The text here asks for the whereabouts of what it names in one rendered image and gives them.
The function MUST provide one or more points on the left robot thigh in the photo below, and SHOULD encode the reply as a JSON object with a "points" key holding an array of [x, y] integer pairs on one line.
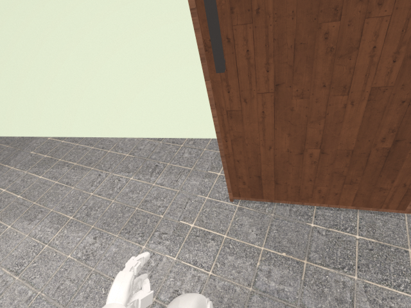
{"points": [[190, 300]]}

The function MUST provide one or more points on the handle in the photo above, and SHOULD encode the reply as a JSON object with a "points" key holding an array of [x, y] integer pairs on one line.
{"points": [[215, 35]]}

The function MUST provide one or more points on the robot left hand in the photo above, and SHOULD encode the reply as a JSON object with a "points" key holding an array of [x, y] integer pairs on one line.
{"points": [[127, 291]]}

